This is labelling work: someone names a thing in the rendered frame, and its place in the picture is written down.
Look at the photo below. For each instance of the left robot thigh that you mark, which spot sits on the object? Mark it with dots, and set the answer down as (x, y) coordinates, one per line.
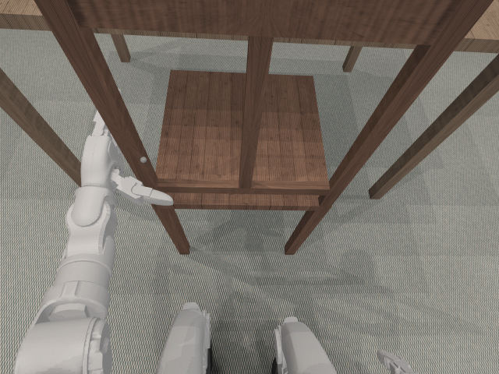
(187, 340)

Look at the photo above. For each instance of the left robot hand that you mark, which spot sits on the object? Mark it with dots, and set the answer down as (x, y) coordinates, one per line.
(101, 155)

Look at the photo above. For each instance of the right robot hand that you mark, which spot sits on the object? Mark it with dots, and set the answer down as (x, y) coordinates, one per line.
(397, 365)

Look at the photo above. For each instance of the chair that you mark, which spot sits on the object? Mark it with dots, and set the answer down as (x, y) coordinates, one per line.
(252, 141)

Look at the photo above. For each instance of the right robot thigh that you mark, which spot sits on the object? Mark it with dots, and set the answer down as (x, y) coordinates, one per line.
(297, 347)

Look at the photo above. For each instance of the table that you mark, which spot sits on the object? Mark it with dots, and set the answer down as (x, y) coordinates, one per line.
(483, 37)

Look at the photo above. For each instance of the robot left upper arm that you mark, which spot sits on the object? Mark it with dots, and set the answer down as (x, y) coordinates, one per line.
(72, 346)

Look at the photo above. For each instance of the robot left forearm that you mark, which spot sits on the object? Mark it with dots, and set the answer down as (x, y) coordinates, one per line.
(80, 289)

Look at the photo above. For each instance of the robot thigh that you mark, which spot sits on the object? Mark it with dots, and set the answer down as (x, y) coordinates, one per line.
(187, 340)
(297, 347)

